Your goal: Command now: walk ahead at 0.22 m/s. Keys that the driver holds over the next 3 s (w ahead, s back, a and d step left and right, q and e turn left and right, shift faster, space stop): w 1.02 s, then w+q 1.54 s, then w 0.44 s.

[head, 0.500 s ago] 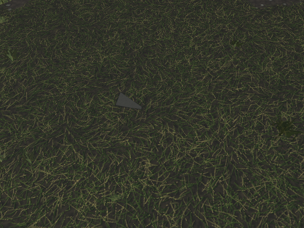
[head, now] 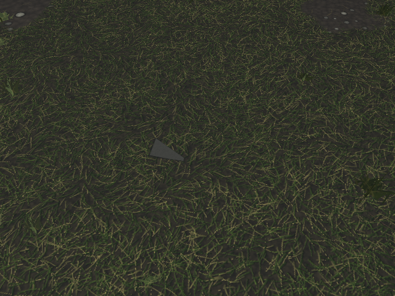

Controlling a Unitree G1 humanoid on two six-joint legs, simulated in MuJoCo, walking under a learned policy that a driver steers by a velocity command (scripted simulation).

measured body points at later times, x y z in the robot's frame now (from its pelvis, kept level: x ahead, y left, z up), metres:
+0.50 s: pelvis +0.17 +0.03 -0.02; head +0.20 +0.03 +0.43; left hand +0.03 +0.27 -0.15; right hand +0.42 -0.19 -0.10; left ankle +0.29 +0.13 -0.73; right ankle -0.06 -0.12 -0.72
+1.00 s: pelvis +0.42 +0.02 +0.01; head +0.45 +0.02 +0.45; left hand +0.63 +0.25 -0.09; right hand +0.37 -0.24 -0.14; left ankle +0.29 +0.13 -0.73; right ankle +0.60 -0.12 -0.70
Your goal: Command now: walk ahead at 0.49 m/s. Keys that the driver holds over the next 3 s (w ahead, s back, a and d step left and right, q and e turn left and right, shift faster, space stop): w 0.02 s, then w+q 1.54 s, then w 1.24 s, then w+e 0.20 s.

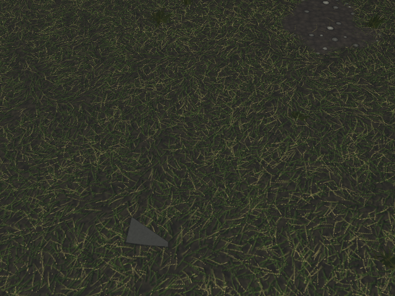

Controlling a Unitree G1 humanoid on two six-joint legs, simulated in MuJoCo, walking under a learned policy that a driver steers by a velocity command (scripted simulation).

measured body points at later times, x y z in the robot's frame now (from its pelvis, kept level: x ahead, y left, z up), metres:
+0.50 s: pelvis +0.27 -0.02 +0.00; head +0.29 -0.01 +0.45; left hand +0.23 +0.24 -0.14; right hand +0.48 -0.23 -0.11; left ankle +0.43 +0.16 -0.69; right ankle +0.18 -0.13 -0.74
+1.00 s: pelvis +0.55 +0.09 +0.01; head +0.57 +0.13 +0.46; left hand +0.64 +0.42 -0.08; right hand +0.72 -0.14 -0.10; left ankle +0.44 +0.13 -0.74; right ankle +0.80 +0.03 -0.69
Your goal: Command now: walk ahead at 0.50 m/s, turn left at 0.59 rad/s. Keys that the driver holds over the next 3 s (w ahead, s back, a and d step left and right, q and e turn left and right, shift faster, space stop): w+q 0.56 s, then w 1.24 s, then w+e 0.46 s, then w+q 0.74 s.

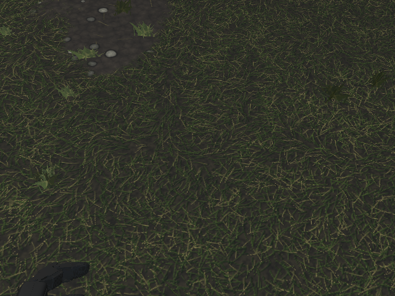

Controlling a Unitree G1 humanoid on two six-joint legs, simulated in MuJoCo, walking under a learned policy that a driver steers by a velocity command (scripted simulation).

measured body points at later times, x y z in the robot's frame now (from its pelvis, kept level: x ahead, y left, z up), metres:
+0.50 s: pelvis +0.27 -0.01 +0.00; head +0.30 +0.01 +0.45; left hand +0.20 +0.28 -0.13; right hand +0.54 -0.19 -0.09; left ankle +0.38 +0.19 -0.69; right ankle +0.21 -0.14 -0.74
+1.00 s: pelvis +0.51 +0.14 +0.00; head +0.53 +0.16 +0.45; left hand +0.56 +0.45 -0.10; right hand +0.68 -0.09 -0.11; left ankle +0.41 +0.18 -0.74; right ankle +0.76 +0.06 -0.68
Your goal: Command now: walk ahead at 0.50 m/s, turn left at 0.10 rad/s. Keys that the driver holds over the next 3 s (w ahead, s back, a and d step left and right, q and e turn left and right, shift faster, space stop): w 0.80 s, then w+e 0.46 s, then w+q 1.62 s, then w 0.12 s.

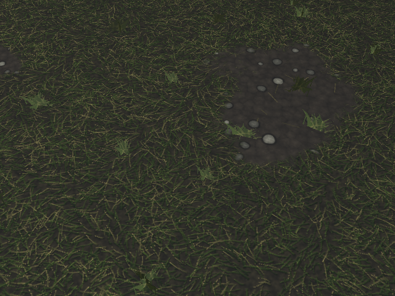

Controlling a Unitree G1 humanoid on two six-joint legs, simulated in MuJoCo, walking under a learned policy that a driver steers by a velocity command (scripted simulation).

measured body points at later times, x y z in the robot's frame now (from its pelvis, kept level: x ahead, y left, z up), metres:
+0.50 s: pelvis +0.28 -0.06 +0.00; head +0.31 -0.06 +0.45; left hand +0.32 +0.22 -0.12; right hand +0.46 -0.31 -0.10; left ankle +0.43 +0.13 -0.68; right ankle +0.25 -0.14 -0.75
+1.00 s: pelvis +0.56 +0.02 +0.00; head +0.58 +0.03 +0.45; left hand +0.72 +0.28 -0.11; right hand +0.59 -0.26 -0.12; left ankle +0.53 +0.10 -0.75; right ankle +0.68 -0.17 -0.67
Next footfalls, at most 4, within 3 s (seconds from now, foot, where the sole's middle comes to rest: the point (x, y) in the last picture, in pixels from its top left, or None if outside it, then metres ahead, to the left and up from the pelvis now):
0.16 right None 0.29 -0.15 -0.78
0.70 left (158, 271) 0.57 0.10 -0.78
1.26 right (225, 199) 0.85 -0.16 -0.78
1.80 left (181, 134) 1.20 0.01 -0.78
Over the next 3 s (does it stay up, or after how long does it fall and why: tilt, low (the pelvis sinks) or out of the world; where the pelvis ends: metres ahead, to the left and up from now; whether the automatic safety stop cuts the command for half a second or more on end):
stays up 1.63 0.10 0.00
